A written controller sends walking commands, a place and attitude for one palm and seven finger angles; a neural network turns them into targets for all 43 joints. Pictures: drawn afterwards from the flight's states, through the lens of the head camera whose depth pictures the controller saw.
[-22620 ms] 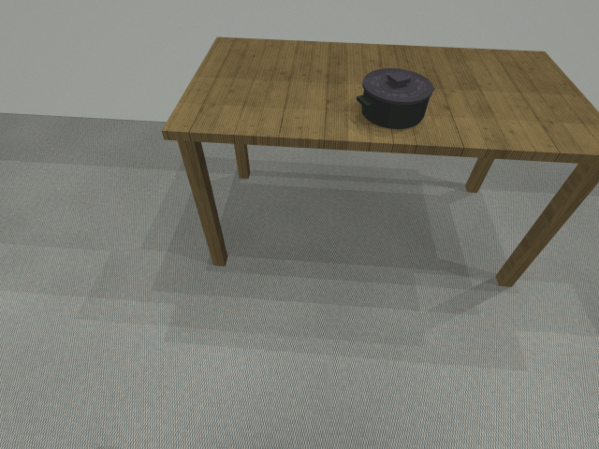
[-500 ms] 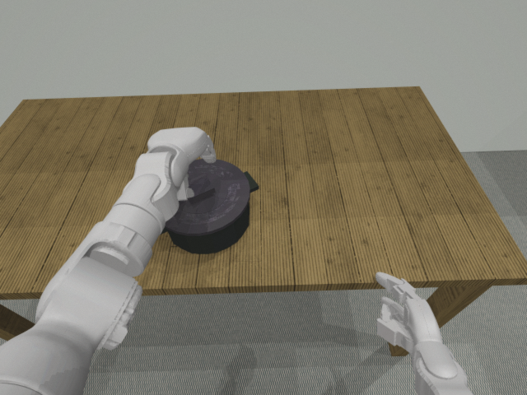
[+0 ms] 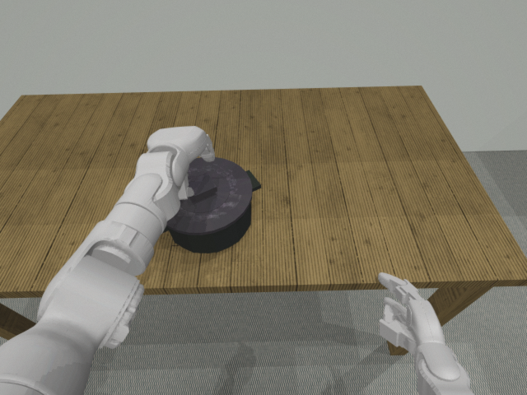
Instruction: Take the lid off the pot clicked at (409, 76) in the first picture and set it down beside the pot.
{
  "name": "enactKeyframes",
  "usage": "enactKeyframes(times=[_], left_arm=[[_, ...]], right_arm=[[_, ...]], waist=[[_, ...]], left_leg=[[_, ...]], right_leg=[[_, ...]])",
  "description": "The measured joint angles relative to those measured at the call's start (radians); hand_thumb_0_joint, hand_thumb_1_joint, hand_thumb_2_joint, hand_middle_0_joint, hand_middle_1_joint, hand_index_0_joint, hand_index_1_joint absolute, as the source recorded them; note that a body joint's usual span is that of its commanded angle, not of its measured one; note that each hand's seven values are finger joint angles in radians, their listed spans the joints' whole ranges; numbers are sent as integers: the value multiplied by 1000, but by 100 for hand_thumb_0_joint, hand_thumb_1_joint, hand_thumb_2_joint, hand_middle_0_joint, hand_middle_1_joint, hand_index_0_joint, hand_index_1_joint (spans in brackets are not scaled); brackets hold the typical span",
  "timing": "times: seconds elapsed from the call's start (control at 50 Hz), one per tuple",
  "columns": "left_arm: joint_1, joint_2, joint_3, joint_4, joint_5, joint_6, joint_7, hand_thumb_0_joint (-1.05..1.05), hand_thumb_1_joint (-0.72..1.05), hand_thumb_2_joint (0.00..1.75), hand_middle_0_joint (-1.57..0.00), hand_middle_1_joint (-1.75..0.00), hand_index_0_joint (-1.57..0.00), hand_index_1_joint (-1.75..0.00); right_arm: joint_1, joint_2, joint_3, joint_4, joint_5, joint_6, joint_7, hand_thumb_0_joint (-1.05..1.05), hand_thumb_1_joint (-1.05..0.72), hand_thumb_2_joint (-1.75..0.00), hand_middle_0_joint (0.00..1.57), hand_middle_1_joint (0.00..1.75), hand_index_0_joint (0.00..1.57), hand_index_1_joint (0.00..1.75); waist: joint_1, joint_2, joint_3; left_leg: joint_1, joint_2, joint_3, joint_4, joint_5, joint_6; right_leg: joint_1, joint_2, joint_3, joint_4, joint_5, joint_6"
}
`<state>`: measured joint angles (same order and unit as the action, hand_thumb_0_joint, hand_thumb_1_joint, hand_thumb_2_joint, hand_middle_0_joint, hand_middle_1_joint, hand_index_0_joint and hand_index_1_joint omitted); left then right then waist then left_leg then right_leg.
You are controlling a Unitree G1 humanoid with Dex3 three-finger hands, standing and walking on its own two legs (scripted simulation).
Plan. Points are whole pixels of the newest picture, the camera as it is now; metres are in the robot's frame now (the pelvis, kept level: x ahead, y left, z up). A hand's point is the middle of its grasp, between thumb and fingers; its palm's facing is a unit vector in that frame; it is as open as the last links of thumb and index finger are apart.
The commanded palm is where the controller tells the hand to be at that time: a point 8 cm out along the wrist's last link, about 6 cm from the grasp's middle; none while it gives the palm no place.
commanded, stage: move the open hand above the knob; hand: left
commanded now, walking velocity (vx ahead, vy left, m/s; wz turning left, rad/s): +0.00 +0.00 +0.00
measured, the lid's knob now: (201, 186) +0.49 +0.12 +0.01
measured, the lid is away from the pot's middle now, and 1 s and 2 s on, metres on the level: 0.00 0.00 0.00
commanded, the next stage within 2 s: lower the open fingers around the knob in 0.24 s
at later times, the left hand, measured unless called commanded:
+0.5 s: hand (187, 173) +0.46 +0.13 +0.08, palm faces -0.36 -0.06 -0.93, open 10.2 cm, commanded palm +0.46 +0.13 +0.13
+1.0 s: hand (196, 189) +0.45 +0.12 +0.05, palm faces -0.36 -0.04 -0.93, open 10.2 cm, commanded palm +0.46 +0.11 +0.10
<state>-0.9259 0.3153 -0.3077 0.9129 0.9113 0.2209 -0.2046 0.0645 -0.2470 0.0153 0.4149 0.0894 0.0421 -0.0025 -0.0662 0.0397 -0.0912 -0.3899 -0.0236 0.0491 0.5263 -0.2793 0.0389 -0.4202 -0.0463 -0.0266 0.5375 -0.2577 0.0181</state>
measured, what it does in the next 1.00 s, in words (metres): stands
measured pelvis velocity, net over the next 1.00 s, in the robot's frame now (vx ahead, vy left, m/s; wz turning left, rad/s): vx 0.00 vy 0.00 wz -0.01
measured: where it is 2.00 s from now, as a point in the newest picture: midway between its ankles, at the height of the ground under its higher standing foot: outside the picture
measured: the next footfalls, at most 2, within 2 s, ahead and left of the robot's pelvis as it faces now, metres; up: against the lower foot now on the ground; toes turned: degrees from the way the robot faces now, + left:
none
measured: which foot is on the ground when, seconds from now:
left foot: down 0.00-1.00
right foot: down 0.00-1.00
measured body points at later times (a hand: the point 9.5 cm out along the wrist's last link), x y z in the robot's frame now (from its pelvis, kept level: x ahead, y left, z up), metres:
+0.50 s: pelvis +0.00 +0.00 +0.00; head +0.04 -0.01 +0.45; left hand +0.47 +0.13 +0.13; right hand +0.23 -0.24 -0.05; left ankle -0.01 +0.09 -0.73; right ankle +0.00 -0.13 -0.73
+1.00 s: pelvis +0.00 +0.00 -0.01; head +0.04 -0.01 +0.44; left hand +0.46 +0.12 +0.10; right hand +0.23 -0.24 -0.05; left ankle -0.01 +0.09 -0.73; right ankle +0.00 -0.13 -0.73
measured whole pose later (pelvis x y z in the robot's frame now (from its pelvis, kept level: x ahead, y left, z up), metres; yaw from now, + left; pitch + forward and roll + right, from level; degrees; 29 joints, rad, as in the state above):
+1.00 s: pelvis +0.00 +0.00 -0.01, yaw +0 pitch +11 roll +0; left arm -0.94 0.26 -0.31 1.04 0.94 0.19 -0.12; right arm 0.05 -0.23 0.02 0.41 0.08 0.02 -0.01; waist -0.08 0.04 -0.11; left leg -0.47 -0.02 0.06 0.59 -0.30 0.04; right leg -0.50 -0.04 -0.02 0.58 -0.27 0.02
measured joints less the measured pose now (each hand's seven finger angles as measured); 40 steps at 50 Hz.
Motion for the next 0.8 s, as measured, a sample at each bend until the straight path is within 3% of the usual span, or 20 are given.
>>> enactKeyframes(times=[0.26, 0.36, 0.48, 0.56, 0.66, 0.8], left_arm=[[-56, 0, -13, 61, 1, -6, -4, 0, -25, 131, -82, -8, -82, -9], [-50, -6, 13, 57, 10, -22, 4, 0, -25, 131, -82, -8, -82, -9], [-66, -12, 6, 118, 18, 7, 17, 0, -25, 131, -82, -8, -82, -8], [-39, -6, 26, 87, 7, -8, 3, 0, -25, 131, -82, -8, -82, -8], [-6, 3, 26, 60, 25, -41, 14, 0, -25, 131, -82, -8, -82, -9], [-4, -12, 8, 80, 18, -30, 45, 0, -25, 131, -82, -8, -82, -8]], right_arm=[[-7, 5, 9, 10, 0, -21, -14, 1, -91, -90, 20, 30, 29, 35], [-4, 5, 11, 7, -5, -24, -15, 1, -91, -90, 20, 30, 29, 35], [-3, 7, 17, 6, -3, -22, -10, 1, -91, -90, 20, 30, 30, 36], [-3, 5, 17, -7, -6, -20, -9, 1, -91, -90, 20, 30, 31, 36], [8, 8, 8, -12, -7, -26, -14, 1, -91, -90, 20, 30, 32, 37], [11, 7, -5, -9, -6, -28, -2, 1, -91, -90, 20, 30, 32, 37]], waist=[[-8, -6, 1], [-12, 2, -6], [-15, -4, -15], [-18, -7, -7], [-14, -3, -10], [-11, -5, -21]], left_leg=[[-19, -4, -1, 9, 1, 3], [-20, -3, 4, 9, -3, 5], [-30, 1, 9, 16, -10, 4], [-36, 2, 7, 20, -11, 4], [-40, 4, 6, 25, -15, 5], [-58, 4, 3, 39, -20, 4]], right_leg=[[-16, -4, -1, 7, 1, 3], [-20, -3, 5, 6, 0, 5], [-31, 1, 9, 11, -3, 5], [-36, 2, 8, 12, -3, 4], [-36, 3, 6, 10, -4, 5], [-50, 3, 3, 21, -8, 4]])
